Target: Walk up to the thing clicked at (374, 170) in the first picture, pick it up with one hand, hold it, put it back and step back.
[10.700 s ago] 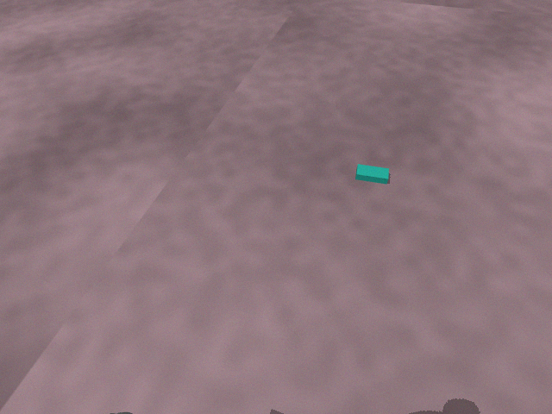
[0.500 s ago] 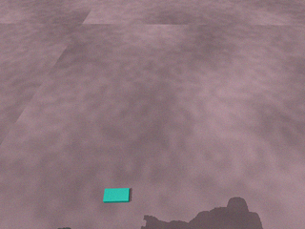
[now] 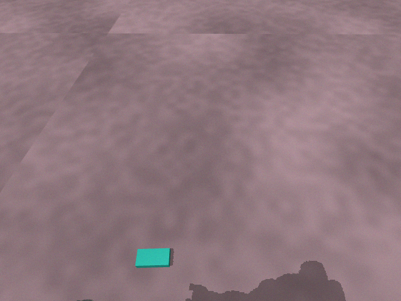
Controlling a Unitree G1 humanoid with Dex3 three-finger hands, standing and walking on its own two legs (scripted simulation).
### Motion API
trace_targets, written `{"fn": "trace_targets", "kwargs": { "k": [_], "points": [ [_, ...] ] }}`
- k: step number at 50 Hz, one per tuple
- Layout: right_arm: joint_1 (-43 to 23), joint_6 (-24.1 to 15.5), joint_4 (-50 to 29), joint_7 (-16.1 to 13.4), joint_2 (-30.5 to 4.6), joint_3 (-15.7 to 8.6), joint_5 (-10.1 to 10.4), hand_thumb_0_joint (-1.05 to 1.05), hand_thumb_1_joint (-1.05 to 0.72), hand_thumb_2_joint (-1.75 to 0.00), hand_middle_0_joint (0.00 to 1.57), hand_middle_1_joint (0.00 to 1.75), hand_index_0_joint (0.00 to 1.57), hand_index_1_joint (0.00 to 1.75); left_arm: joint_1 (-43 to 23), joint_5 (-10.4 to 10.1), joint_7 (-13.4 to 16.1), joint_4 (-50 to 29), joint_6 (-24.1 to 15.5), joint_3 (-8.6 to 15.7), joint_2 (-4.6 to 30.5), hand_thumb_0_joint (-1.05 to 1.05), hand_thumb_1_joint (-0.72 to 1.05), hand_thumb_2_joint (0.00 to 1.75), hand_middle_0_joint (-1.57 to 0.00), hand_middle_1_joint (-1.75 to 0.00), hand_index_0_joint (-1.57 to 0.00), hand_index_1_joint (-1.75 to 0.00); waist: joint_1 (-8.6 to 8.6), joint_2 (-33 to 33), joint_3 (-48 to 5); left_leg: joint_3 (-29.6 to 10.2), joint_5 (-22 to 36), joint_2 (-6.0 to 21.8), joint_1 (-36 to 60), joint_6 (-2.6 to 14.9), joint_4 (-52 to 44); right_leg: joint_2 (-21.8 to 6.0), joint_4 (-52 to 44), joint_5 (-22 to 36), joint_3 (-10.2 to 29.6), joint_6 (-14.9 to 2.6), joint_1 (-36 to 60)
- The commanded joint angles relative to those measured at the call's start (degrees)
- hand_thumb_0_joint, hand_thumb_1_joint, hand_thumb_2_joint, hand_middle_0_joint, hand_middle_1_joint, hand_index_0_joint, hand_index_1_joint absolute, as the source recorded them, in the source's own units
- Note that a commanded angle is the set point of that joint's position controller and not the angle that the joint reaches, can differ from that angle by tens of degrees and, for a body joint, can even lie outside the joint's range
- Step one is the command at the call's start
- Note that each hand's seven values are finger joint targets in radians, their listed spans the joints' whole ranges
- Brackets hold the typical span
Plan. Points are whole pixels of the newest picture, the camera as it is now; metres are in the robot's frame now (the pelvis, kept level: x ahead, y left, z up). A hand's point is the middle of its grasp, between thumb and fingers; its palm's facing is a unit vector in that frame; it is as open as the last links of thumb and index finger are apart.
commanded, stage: walk up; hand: left
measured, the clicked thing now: (153, 257) +0.39 +0.29 -0.76
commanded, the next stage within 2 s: none
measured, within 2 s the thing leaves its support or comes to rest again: neither
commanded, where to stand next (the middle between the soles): +0.00 +0.05 m, yaw +1 degrees
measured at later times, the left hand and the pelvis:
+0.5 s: hand out of the picture +0.04 +0.29 -0.16, palm faces +0.00 -0.92 -0.39, open 7.4 cm; pelvis -0.04 +0.02 -0.01, yaw +0 degrees
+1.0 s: hand out of the picture +0.04 +0.29 -0.17, palm faces -0.01 -0.91 -0.40, open 7.4 cm; pelvis -0.03 +0.02 -0.02, yaw +1 degrees
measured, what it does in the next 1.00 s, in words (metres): stands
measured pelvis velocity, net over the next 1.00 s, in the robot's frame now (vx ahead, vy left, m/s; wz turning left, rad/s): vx -0.03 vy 0.02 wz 0.02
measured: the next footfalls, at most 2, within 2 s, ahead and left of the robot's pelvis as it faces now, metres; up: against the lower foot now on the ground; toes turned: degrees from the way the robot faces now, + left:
none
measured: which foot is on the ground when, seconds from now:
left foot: down 0.00-1.00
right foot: down 0.00-1.00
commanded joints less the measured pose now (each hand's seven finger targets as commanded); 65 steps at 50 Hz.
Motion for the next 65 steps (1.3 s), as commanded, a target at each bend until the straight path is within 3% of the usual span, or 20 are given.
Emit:
{"fn": "trace_targets", "kwargs": {
  "k": [1, 13, 22, 28, 32, 35, 39, 42, 44, 46, 48, 50, 52, 54, 57, 60, 62, 63, 64, 65],
  "points": [
    [-2.3, 0.5, -4.6, -0.4, -12.8, -4.0, 0.8, 0.0, -0.9, -0.9, 0.2, 0.3, 0.2, 0.3, -2.5, -0.5, 1.4, -3.8, -1.3, 4.1, 14.7, 0.0, 0.9, 0.9, -0.2, -0.3, -0.2, -0.3, 0.33, 1.2, -2.2, -3.2, 14.9, 3.6, -0.4, 3.39, 2.4, -7.1, -0.3, 20.8, 4.7, -2.79, -0.9],
    [-2.0, 2.0, -7.6, 0.5, -12.8, -5.7, 0.2, 0.0, -0.9, -0.9, 0.2, 0.3, 0.2, 0.3, -3.9, 0.4, 1.3, -6.6, -0.2, 4.8, 13.9, 0.0, 0.9, 0.9, -0.2, -0.3, -0.2, -0.3, -0.14, -2.2, -3.4, -5.2, 2.2, 3.2, -2.1, 4.92, 3.4, -6.8, 1.2, 1.8, 5.5, -4.17, -6.7],
    [-4.1, 1.8, -9.9, 0.9, -14.2, -6.3, -0.3, 0.0, -0.9, -0.9, 0.2, 0.3, 0.2, 0.3, -0.8, 0.2, 1.0, -6.7, 0.1, 4.7, 12.3, 0.0, 0.9, 0.9, -0.2, -0.3, -0.2, -0.3, 1.04, 5.4, -2.2, -10.3, -5.7, 6.9, -9.6, 8.6, -2.1, -1.5, 8.8, -6.4, 1.2, -2.88, -4.0],
    [-2.3, 2.2, -10.7, 1.0, -12.5, -6.3, 0.0, 0.0, -0.9, -0.9, 0.2, 0.3, 0.2, 0.3, -1.1, 0.8, 1.1, -7.5, -0.7, 5.5, 15.7, 0.0, 0.9, 0.9, -0.2, -0.3, -0.2, -0.3, -0.27, -0.5, -2.2, -5.2, -8.2, 0.5, -6.3, 4.25, 7.1, -9.2, -0.2, -1.9, 10.0, -6.08, -8.8],
    [1.2, 2.2, -9.9, 1.4, -11.7, -6.2, -0.1, 0.0, -0.9, -0.9, 0.2, 0.3, 0.2, 0.3, -4.5, 1.0, 1.4, -9.3, -0.7, 5.5, 15.8, 0.0, 0.9, 0.9, -0.2, -0.3, -0.2, -0.3, -1.51, -5.9, -2.3, -3.7, -8.1, -0.4, -2.3, 3.91, 11.1, -11.1, -0.8, -4.2, 10.3, -6.99, -13.9],
    [0.9, 1.8, -10.3, 1.4, -13.2, -6.3, -0.1, 0.0, -0.9, -0.9, 0.2, 0.3, 0.2, 0.3, -3.8, 0.7, 1.2, -9.5, -0.5, 5.4, 14.6, 0.0, 0.9, 0.9, -0.2, -0.3, -0.2, -0.3, -0.95, -3.0, -2.4, -8.1, -1.6, 3.1, -4.5, 5.6, 5.7, -6.4, 4.6, -4.8, 5.9, -4.52, -12.2],
    [-3.8, 1.2, -12.1, 1.0, -14.6, -6.3, -0.3, 0.0, -0.9, -0.9, 0.2, 0.3, 0.2, 0.3, 1.9, -0.2, 1.2, -7.6, 0.0, 4.7, 11.3, 0.0, 0.9, 0.9, -0.2, -0.3, -0.2, -0.3, 1.82, 6.9, -3.7, -14.3, 2.2, 10.2, -9.8, 10.97, -0.3, 0.5, 16.0, -9.6, -0.4, -2.59, -5.3],
    [-5.3, 1.6, -13.1, 0.6, -14.3, -6.2, -0.2, 0.0, -0.9, -0.9, 0.2, 0.3, 0.2, 0.3, 4.4, -0.1, 1.4, -7.1, -0.4, 4.6, 12.3, 0.0, 0.9, 0.9, -0.2, -0.3, -0.2, -0.3, 2.39, 7.5, -4.1, -9.5, 2.2, 7.1, -10.7, 8.99, 4.4, -1.8, 11.7, -2.0, 2.1, -3.43, -4.1],
    [-4.2, 2.0, -13.3, 0.6, -13.9, -6.3, 0.4, 0.0, -0.9, -0.9, 0.2, 0.3, 0.2, 0.3, 3.1, 0.4, 1.5, -7.9, -1.0, 5.2, 15.6, 0.0, 0.9, 0.9, -0.2, -0.3, -0.2, -0.3, 1.15, 3.0, -4.4, -4.8, 1.7, 1.2, -7.7, 5.14, 12.3, -7.8, 4.7, 8.9, 9.6, -5.79, -6.8],
    [-1.2, 2.5, -13.1, 0.8, -11.8, -6.1, 0.3, 0.0, -0.9, -0.9, 0.2, 0.3, 0.2, 0.3, -0.9, 0.5, 1.8, -9.2, -1.2, 6.0, 18.9, 0.0, 0.9, 0.9, -0.2, -0.3, -0.2, -0.3, -0.61, -3.7, -3.9, -2.1, -7.6, -2.7, -7.2, 3.26, 20.0, -14.7, 2.9, 10.5, 16.2, -10.91, -10.0],
    [2.1, 2.8, -12.1, 1.1, -11.2, -6.3, 0.1, 0.0, -0.9, -0.9, 0.2, 0.3, 0.2, 0.3, -4.8, 0.9, 2.0, -11.1, -1.1, 5.9, 18.6, 0.0, 0.9, 0.9, -0.2, -0.3, -0.2, -0.3, -1.91, -8.0, -2.8, -2.7, -15.0, -2.6, -5.0, 3.56, 22.2, -16.2, 3.4, 9.5, 15.9, -12.42, -14.4],
    [3.9, 2.3, -11.7, 1.4, -12.1, -6.6, 0.2, 0.0, -0.9, -0.9, 0.2, 0.3, 0.2, 0.3, -5.9, 1.0, 1.8, -11.9, -0.8, 5.5, 17.2, 0.0, 0.9, 0.9, -0.2, -0.3, -0.2, -0.3, -2.99, -8.8, -2.9, -4.1, -7.5, -1.4, -2.6, 4.63, 16.9, -12.9, 6.3, 8.6, 11.6, -9.39, -16.5],
    [1.2, 1.8, -12.8, 1.4, -14.2, -7.0, 0.2, 0.0, -0.9, -0.9, 0.2, 0.3, 0.2, 0.3, -4.6, 0.3, 1.7, -11.7, -0.5, 5.2, 15.1, 0.0, 0.9, 0.9, -0.2, -0.3, -0.2, -0.3, -1.46, -2.4, -3.5, -11.1, 6.6, 3.8, -5.2, 6.92, 8.0, -4.7, 13.9, 5.1, 5.2, -4.43, -13.1],
    [-2.3, 1.3, -14.7, 1.3, -16.5, -7.2, -0.2, 0.0, -0.9, -0.9, 0.2, 0.3, 0.2, 0.3, -0.4, -0.3, 1.6, -10.8, 0.4, 4.9, 13.2, 0.0, 0.9, 0.9, -0.2, -0.3, -0.2, -0.3, 0.7, 4.7, -5.1, -18.2, 3.6, 10.7, -9.6, 12.56, 2.5, 2.0, 24.3, -11.7, 0.2, -2.75, -9.3],
    [-4.4, 1.2, -16.0, 0.9, -17.3, -7.6, -1.3, 0.0, -0.9, -0.9, 0.2, 0.3, 0.2, 0.3, 3.4, -0.4, 1.6, -9.6, 0.6, 5.3, 13.1, 0.0, 0.9, 0.9, -0.2, -0.3, -0.2, -0.3, 1.03, 10.5, -1.4, -20.3, -4.4, 12.9, -14.7, 15.66, -0.4, 2.1, 31.5, -21.7, 2.5, -3.49, -10.5],
    [-5.4, 1.6, -16.5, 0.4, -14.7, -6.6, -1.0, 0.0, -0.9, -0.9, 0.2, 0.3, 0.2, 0.3, 6.8, -0.9, 2.1, -9.5, -0.8, 5.0, 11.4, 0.0, 0.9, 0.9, -0.2, -0.3, -0.2, -0.3, 2.97, 12.3, -3.8, -12.9, 16.3, 9.2, -7.7, 12.88, 9.9, 0.5, 16.7, -13.8, -0.1, -3.59, -10.1],
    [-4.1, 1.7, -16.1, 0.5, -11.3, -5.5, 0.7, 0.0, -0.9, -0.9, 0.2, 0.3, 0.2, 0.3, 6.5, 0.1, 2.3, -9.1, -2.1, 5.3, 13.7, 0.0, 0.9, 0.9, -0.2, -0.3, -0.2, -0.3, 2.75, 3.9, -9.0, -7.7, 17.8, 3.7, -5.2, 7.21, 19.3, -4.3, 4.6, 11.0, 7.2, -4.13, -2.4],
    [-3.2, 1.7, -16.4, 0.4, -10.5, -5.0, 1.2, 0.0, -0.9, -0.9, 0.2, 0.3, 0.2, 0.3, 4.8, 0.6, 2.5, -9.7, -2.4, 5.8, 15.8, 0.0, 0.9, 0.9, -0.2, -0.3, -0.2, -0.3, 1.74, -0.4, -8.3, -5.8, 13.3, 0.5, -10.0, 4.81, 21.3, -8.7, 6.0, 22.3, 14.3, -5.58, 1.1],
    [-2.2, 1.6, -16.8, 0.3, -9.8, -4.6, 1.1, 0.0, -0.9, -0.9, 0.2, 0.3, 0.2, 0.3, 3.3, 0.8, 2.6, -10.6, -2.6, 5.9, 16.7, 0.0, 0.9, 0.9, -0.2, -0.3, -0.2, -0.3, 0.86, -2.7, -7.1, -4.8, 0.5, -1.5, -15.8, 3.54, 20.8, -13.1, 5.1, 26.8, 19.0, -8.43, 5.0],
    [-2.6, 2.1, -16.4, 0.1, -10.2, -4.9, 0.9, 0.0, -0.9, -0.9, 0.2, 0.3, 0.2, 0.3, 1.6, 0.7, 2.4, -11.1, -2.5, 5.8, 18.0, 0.0, 0.9, 0.9, -0.2, -0.3, -0.2, -0.3, 1.07, -4.8, -6.9, -5.4, -18.6, -2.8, -15.1, 3.65, 24.1, -18.3, 5.1, 27.9, 20.1, -13.75, 1.6]
  ]
}}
